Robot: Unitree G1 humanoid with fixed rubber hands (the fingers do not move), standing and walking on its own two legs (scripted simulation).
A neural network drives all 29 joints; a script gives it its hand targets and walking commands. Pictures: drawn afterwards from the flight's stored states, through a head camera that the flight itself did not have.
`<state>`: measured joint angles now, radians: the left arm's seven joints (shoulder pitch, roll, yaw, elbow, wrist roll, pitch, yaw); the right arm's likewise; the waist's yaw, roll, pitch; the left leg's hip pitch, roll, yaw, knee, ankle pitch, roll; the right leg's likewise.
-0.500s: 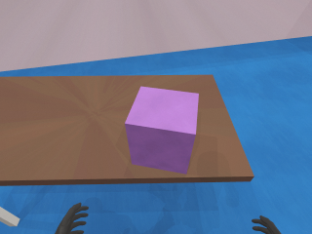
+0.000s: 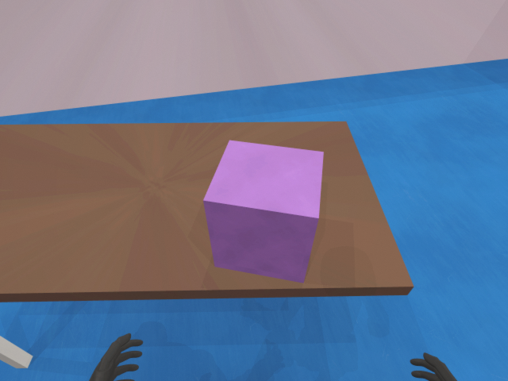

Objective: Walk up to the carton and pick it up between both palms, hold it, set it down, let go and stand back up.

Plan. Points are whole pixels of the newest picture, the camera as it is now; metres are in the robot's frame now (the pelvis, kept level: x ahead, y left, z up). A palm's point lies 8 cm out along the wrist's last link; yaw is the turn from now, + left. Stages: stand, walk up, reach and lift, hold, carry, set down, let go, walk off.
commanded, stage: stand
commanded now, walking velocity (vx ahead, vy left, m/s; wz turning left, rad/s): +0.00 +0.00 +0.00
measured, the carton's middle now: (266, 211) +0.47 +0.02 -0.03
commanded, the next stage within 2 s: none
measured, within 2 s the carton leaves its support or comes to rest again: neither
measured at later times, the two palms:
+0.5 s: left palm out of the picture +0.13 +0.27 -0.08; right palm out of the picture +0.13 -0.27 -0.08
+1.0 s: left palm out of the picture +0.13 +0.27 -0.09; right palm out of the picture +0.13 -0.27 -0.08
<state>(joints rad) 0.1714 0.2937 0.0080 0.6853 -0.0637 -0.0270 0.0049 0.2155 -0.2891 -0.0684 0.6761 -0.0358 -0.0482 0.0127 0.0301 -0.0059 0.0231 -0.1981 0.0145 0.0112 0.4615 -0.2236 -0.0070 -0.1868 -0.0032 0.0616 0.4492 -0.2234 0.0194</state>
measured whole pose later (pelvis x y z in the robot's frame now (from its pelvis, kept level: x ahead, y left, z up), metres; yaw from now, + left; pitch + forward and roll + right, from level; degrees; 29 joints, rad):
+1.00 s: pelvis -0.01 +0.00 +0.00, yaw +0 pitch -3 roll +0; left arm 0.17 0.30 0.01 0.72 -0.06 -0.03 0.00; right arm 0.22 -0.29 -0.07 0.71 -0.04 -0.05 0.01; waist 0.03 -0.01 0.03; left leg -0.20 0.01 0.01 0.46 -0.22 -0.01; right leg -0.19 0.00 0.06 0.45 -0.22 0.02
